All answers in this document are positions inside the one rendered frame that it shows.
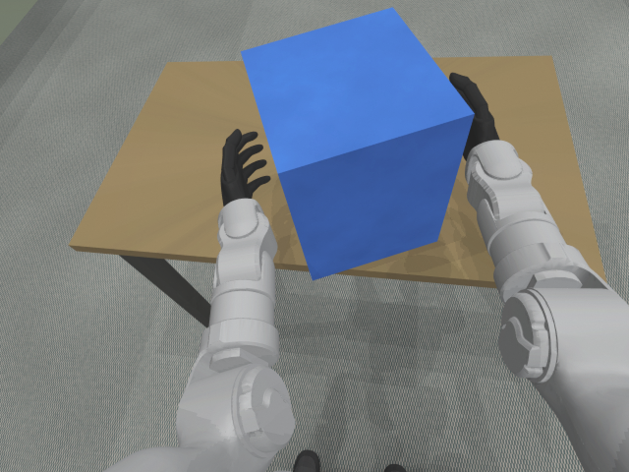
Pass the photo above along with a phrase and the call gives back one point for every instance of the carton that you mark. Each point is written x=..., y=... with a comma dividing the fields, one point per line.
x=367, y=135

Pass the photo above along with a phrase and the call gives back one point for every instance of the right robot forearm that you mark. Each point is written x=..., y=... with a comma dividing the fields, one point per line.
x=520, y=234

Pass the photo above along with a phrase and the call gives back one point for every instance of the left robot upper arm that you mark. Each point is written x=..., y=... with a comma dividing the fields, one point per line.
x=234, y=421

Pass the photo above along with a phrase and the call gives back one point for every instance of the right robot upper arm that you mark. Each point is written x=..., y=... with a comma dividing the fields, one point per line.
x=572, y=344

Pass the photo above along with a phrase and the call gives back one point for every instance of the robot left hand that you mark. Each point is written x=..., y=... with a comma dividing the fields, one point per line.
x=234, y=177

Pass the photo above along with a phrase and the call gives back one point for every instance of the robot left foot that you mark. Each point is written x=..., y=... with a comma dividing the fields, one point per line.
x=307, y=461

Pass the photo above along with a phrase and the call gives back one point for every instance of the table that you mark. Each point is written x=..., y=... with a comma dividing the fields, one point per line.
x=161, y=197

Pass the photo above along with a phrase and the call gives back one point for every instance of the left robot forearm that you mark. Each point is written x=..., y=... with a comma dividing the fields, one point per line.
x=241, y=325

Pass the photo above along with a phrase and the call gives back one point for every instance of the robot right hand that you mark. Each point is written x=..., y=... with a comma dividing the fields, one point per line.
x=482, y=129

